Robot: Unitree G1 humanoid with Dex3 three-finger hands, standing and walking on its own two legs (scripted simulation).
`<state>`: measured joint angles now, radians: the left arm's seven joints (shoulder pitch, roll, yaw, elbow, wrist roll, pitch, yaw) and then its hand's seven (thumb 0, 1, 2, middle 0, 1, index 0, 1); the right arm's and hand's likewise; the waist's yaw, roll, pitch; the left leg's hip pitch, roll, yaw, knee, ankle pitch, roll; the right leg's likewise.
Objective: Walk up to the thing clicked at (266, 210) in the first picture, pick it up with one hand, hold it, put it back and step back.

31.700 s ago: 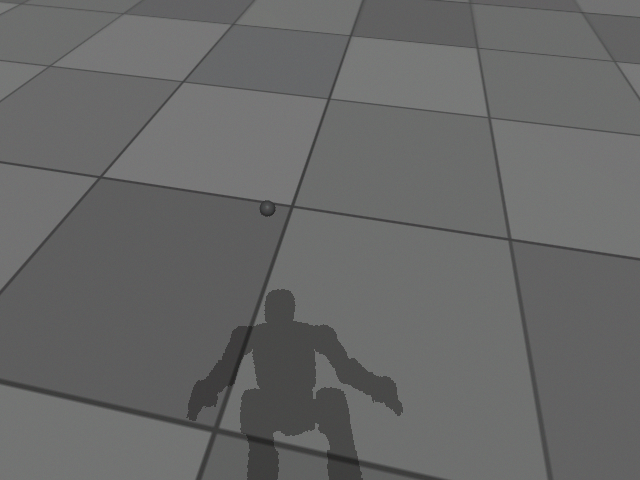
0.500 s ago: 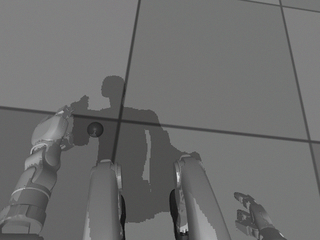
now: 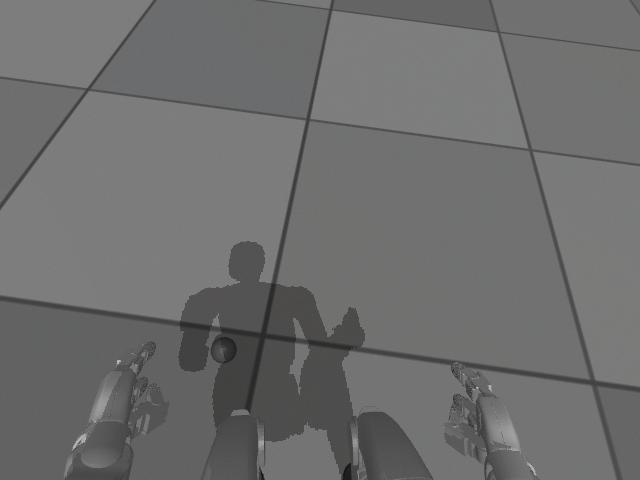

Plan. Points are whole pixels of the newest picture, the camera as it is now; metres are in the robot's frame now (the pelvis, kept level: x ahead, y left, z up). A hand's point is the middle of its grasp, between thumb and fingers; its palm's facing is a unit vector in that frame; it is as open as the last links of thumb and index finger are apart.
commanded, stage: home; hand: left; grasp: from above
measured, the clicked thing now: (223, 350) +0.47 +0.19 -0.61
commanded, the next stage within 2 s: none
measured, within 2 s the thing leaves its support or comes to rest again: neither
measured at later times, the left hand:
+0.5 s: hand (132, 425) +0.20 +0.18 +0.03, palm faces +0.08 -0.98 -0.19, open 7.4 cm
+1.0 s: hand (135, 424) +0.20 +0.18 +0.03, palm faces +0.07 -0.98 -0.20, open 7.4 cm
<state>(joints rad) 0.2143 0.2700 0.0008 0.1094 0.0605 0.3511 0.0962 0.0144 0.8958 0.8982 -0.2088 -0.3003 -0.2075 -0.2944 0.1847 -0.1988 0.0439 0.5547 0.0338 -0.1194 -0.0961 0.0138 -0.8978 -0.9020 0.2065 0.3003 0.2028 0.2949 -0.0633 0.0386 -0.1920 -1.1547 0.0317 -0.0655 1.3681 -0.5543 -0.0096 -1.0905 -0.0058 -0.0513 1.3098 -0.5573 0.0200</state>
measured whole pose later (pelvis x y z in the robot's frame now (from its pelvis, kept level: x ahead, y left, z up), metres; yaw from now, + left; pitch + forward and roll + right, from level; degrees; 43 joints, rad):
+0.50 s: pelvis +0.04 +0.00 +0.07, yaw +2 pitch +10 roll -3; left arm 0.51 0.22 0.04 -0.12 -0.06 0.46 0.02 0.01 0.90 0.90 -0.20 -0.30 -0.20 -0.29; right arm 0.28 -0.23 0.03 0.51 0.00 -0.23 -0.18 0.02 -0.90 -0.90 0.21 0.30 0.20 0.29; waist -0.04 0.05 -0.17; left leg -0.70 0.03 -0.06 1.00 -0.48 -0.01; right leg -0.63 -0.01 -0.06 0.93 -0.47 0.02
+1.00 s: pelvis +0.04 +0.00 +0.07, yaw +1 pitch +9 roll -3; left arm 0.49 0.22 0.03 -0.12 -0.05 0.45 0.02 0.02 0.90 0.90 -0.20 -0.30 -0.20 -0.29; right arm 0.30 -0.22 0.03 0.55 0.00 -0.24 -0.18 0.02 -0.90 -0.90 0.21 0.30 0.20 0.30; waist -0.04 0.05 -0.15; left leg -0.69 0.03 -0.05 1.00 -0.47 -0.01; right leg -0.63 -0.01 -0.05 0.93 -0.47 0.02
